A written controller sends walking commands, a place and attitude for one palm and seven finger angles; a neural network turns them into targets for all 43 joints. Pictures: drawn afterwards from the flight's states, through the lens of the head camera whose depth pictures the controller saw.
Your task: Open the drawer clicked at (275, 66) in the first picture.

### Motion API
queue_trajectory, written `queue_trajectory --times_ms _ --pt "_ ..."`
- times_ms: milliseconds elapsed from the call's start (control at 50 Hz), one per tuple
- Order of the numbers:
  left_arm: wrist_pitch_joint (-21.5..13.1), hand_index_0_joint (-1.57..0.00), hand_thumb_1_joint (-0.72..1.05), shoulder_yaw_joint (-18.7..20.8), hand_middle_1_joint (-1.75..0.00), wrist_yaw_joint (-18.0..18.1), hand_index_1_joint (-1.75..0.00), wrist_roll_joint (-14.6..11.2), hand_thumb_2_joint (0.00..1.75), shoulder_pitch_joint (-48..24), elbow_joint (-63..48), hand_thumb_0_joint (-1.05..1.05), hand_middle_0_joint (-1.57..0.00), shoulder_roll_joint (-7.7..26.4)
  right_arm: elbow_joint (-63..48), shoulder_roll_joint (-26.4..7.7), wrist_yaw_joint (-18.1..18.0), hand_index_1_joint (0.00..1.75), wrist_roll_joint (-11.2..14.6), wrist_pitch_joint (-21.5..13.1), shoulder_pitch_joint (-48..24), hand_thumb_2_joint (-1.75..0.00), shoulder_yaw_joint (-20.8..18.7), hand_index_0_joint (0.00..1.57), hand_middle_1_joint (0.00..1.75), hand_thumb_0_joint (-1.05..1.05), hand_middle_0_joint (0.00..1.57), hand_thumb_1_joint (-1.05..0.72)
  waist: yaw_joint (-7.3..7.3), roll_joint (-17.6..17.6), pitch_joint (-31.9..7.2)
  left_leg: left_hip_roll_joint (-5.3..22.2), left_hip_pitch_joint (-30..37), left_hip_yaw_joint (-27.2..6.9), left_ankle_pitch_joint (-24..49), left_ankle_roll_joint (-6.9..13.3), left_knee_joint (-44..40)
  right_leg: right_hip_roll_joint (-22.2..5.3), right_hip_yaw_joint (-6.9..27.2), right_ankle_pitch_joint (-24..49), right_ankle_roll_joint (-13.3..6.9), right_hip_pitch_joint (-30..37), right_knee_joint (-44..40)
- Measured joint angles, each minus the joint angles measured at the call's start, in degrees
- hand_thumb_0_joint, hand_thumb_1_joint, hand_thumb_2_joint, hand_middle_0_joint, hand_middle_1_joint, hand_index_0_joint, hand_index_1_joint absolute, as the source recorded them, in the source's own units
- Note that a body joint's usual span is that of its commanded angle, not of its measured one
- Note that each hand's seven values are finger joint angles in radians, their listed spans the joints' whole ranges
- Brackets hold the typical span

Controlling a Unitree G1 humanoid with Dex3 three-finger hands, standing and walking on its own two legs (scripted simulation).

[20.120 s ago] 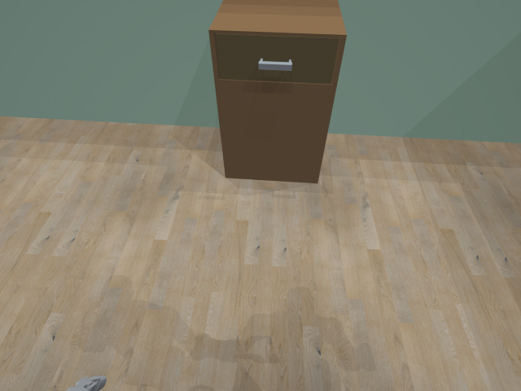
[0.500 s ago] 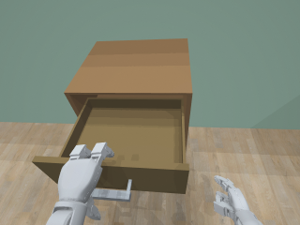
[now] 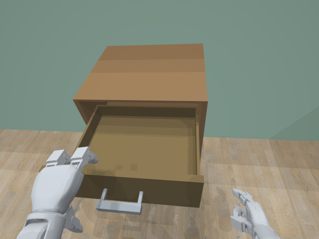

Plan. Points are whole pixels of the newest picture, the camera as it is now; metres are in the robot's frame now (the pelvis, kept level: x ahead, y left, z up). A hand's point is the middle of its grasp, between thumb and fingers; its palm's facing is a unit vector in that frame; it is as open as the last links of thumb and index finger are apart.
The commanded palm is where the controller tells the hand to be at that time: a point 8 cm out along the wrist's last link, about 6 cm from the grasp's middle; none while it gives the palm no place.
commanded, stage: draw the hand back to the body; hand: left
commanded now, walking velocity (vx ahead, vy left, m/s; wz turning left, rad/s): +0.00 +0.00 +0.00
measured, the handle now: (121, 200) +0.23 +0.18 -0.09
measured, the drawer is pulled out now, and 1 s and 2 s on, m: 0.30 0.30 0.30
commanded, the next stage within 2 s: step back with the hand held close in 1.06 s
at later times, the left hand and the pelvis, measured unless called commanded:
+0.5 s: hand (64, 170) +0.19 +0.22 +0.15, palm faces +0.36 -0.85 -0.37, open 11.8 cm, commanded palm +0.14 +0.27 +0.17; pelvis +0.02 +0.00 +0.01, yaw +3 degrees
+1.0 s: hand (44, 169) +0.18 +0.25 +0.17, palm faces +0.46 -0.79 -0.40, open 7.8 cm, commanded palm +0.13 +0.29 +0.18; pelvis +0.02 +0.00 +0.01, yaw +4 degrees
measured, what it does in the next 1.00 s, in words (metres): stands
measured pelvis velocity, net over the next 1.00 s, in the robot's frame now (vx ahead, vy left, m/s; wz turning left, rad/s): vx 0.02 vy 0.00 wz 0.06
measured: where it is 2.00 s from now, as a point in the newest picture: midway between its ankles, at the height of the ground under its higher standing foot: outside the picture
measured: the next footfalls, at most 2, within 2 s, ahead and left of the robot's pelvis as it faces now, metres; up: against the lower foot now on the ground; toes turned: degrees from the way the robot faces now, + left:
none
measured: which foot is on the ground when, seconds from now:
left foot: down 0.00-1.00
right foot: down 0.00-1.00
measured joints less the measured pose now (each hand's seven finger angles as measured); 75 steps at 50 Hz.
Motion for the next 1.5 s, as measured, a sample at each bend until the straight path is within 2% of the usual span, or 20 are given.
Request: queue_trajectory --times_ms 80,120,140,160,180,200,240,300,360,460,820,1000,1180,1220,1300,1420,1500 --pt "-0.8 -0.32 -0.49 1.4 -1.2 -0.8 -1.21 -0.9 0.3 1.0 -1.3 -0.01 -0.32 0.7 -0.4 -0.4 -0.3 0.3 0.0 -0.1 0.4 -0.9 0.0 0.2 0.3 0.02 0.2 -0.9 0.04 0.1 -0.1 -0.1 0.1 -0.1 0.2 0.1 -0.4 -0.1 -0.1 0.3 0.2 0.4 -0.7" --pt "-3.4 -0.32 -0.49 3.6 -1.19 -1.9 -1.2 -21.0 0.3 1.4 -2.4 -0.01 -0.31 -1.9 -0.8 0.0 -1.5 0.3 0.6 -2.4 0.6 -0.9 0.0 0.2 0.3 0.02 0.2 -0.9 -1.2 0.1 1.9 -0.4 1.5 -0.7 0.2 0.3 -0.4 -0.4 -0.7 0.2 0.3 2.0 -0.8" --pt "-4.8 -0.32 -0.48 4.7 -1.19 -2.3 -1.2 -29.8 0.3 1.9 -2.5 -0.01 -0.31 -3.7 -1.0 0.5 -2.5 0.3 0.7 -4.1 1.0 -0.9 0.3 0.2 0.3 0.02 0.2 -0.9 -1.9 -0.3 2.6 -0.5 2.2 -0.9 0.1 0.3 -0.5 -0.6 -0.9 0.0 0.4 2.8 -0.8" --pt "-5.8 -0.32 -0.47 5.5 -1.18 -2.8 -1.19 -36.4 0.31 2.5 -2.8 -0.01 -0.31 -5.2 -1.2 1.1 -3.6 0.3 0.6 -5.8 1.7 -0.9 0.6 0.2 0.3 0.02 0.2 -0.9 -2.48 -0.8 3.2 -0.6 3.0 -1.2 0.2 0.3 -0.8 -0.7 -1.1 -0.2 0.4 3.6 -1.0" --pt "-6.6 -0.32 -0.46 6.0 -1.18 -3.1 -1.18 -41.3 0.31 3.0 -3.1 -0.01 -0.31 -6.3 -1.3 1.6 -4.6 0.3 0.5 -7.4 2.5 -0.9 1.0 0.2 0.3 0.02 0.2 -0.9 -2.88 -1.3 3.5 -0.7 3.8 -1.4 0.2 0.3 -1.2 -0.7 -1.4 -0.3 0.4 4.4 -1.3" --pt "-7.3 -0.31 -0.44 6.4 -1.17 -3.3 -1.18 -44.9 0.32 3.3 -3.6 -0.01 -0.31 -6.9 -1.2 2.1 -5.4 0.3 0.3 -9.0 3.4 -0.9 1.3 0.2 0.3 0.02 0.2 -0.9 -3.14 -1.7 3.7 -0.6 4.4 -1.7 0.3 0.2 -1.5 -0.7 -1.7 -0.4 0.4 5.3 -1.7" --pt "-8.6 -0.31 -0.41 7.5 -1.14 -3.3 -1.15 -49.3 0.33 3.6 -4.5 -0.01 -0.31 -7.3 -0.7 2.7 -6.4 0.3 -0.1 -11.6 5.1 -0.9 1.8 0.2 0.3 0.02 0.2 -0.9 -3.5 -2.4 3.6 -0.6 5.5 -2.3 0.3 0.1 -2.1 -0.7 -2.2 -0.4 0.3 6.6 -2.6" --pt "-10.1 -0.3 -0.34 9.7 -1.09 -3.2 -1.1 -52.6 0.37 3.4 -5.3 -0.01 -0.3 -7.5 0.8 3.2 -6.7 0.3 -0.3 -13.6 6.6 -0.9 2.2 0.2 0.3 0.02 0.2 -0.9 -3.85 -2.9 3.4 -0.5 6.5 -2.8 0.4 0.0 -2.9 -0.6 -2.8 -0.3 0.3 8.0 -3.7" --pt "-11.2 -0.29 -0.25 11.8 -1.04 -3.5 -1.05 -54.1 0.4 3.1 -5.5 -0.01 -0.29 -7.4 2.3 3.3 -6.4 0.3 -0.3 -14.4 7.0 -0.9 2.2 0.2 0.3 0.02 0.2 -0.9 -4.01 -3.1 3.4 -0.4 6.9 -2.9 0.5 -0.1 -3.5 -0.5 -2.9 0.0 0.3 8.7 -4.7" --pt "-12.0 -0.28 -0.09 13.8 -0.94 -4.0 -0.94 -55.1 0.47 3.2 -5.5 -0.01 -0.28 -6.8 3.7 2.8 -5.9 0.3 -0.3 -14.8 6.5 -0.9 1.6 0.2 0.3 0.02 0.2 -0.9 -4.08 -3.0 3.4 -0.5 6.9 -2.9 0.8 0.1 -4.3 -0.6 -2.9 0.4 0.4 8.7 -5.6" --pt "-11.5 -0.23 0.52 20.7 -0.53 -3.9 -0.54 -56.6 0.74 2.7 -5.5 0.0 -0.23 -4.7 3.8 2.4 -6.1 0.3 0.4 -13.8 3.4 -0.9 0.6 0.2 0.3 0.02 0.2 -0.9 -2.88 -2.4 2.4 -0.8 7.0 -3.2 1.2 0.2 -5.4 -0.9 -3.3 0.7 0.6 9.0 -6.7" --pt "-10.8 -0.21 0.79 19.9 -0.36 -4.1 -0.37 -56.8 0.85 2.7 -5.2 0.0 -0.21 -5.5 3.9 2.6 -5.9 0.3 0.4 -13.3 3.5 -0.9 1.0 0.2 0.3 0.02 0.2 -0.9 -2.79 -2.4 2.5 -0.8 6.9 -3.4 1.4 0.1 -5.4 -0.9 -3.5 0.8 0.5 8.9 -6.6" --pt "-10.9 -0.21 0.87 20.2 -0.31 -4.0 -0.32 -56.9 0.89 3.0 -5.3 0.01 -0.21 -5.1 4.3 2.5 -6.1 0.3 0.5 -13.2 4.2 -0.9 0.8 0.2 0.3 0.02 0.2 -0.9 -3.1 -2.1 2.6 -0.7 6.8 -3.4 1.5 0.0 -5.2 -0.8 -3.5 0.8 0.4 8.9 -6.4" --pt "-12.1 -0.21 0.88 21.6 -0.3 -4.4 -0.31 -57.0 0.89 2.1 -4.9 0.01 -0.21 -4.7 3.2 2.2 -6.1 0.3 0.8 -12.5 4.5 -0.9 1.0 0.2 0.3 0.02 0.2 -0.9 -3.49 -2.0 2.8 -0.6 5.7 -3.7 1.5 0.0 -4.5 -0.7 -3.8 1.0 0.4 8.2 -6.4" --pt "-15.0 -0.21 0.89 24.8 -0.3 -4.3 -0.31 -57.0 0.89 2.4 -5.5 0.01 -0.21 -4.2 2.1 2.0 -5.8 0.3 0.8 -10.2 3.5 -0.9 1.2 0.2 0.3 0.02 0.2 -0.9 -5.24 -2.6 3.4 -0.7 2.9 -3.8 2.2 0.0 -4.2 -0.9 -3.9 1.8 0.4 5.5 -6.2" --pt "-16.6 -0.21 0.89 23.7 -0.3 -4.7 -0.31 -56.6 0.9 7.1 -8.3 0.01 -0.21 -3.4 1.1 1.3 -6.0 0.3 1.0 -7.7 2.6 -0.9 -0.7 0.2 0.3 0.02 0.2 -0.9 -7.09 -3.3 4.1 -1.5 -0.4 -3.2 3.3 0.4 -3.8 -1.7 -3.3 2.6 0.8 1.7 -5.0" --pt "-17.1 -0.21 0.89 24.3 -0.3 -4.6 -0.31 -56.7 0.9 9.4 -9.4 0.01 -0.21 -1.5 0.7 1.4 -6.5 0.3 1.3 -6.8 2.7 -0.9 -1.7 0.2 0.3 0.02 0.2 -0.9 -7.51 -4.1 4.3 -2.0 -2.2 -3.1 3.6 0.6 -2.7 -2.2 -3.1 2.8 0.9 -0.3 -3.7"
